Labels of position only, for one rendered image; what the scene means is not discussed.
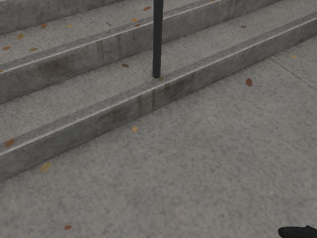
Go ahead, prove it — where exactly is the right robot hand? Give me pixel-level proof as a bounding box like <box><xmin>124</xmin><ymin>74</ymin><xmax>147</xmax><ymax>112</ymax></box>
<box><xmin>277</xmin><ymin>225</ymin><xmax>317</xmax><ymax>238</ymax></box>

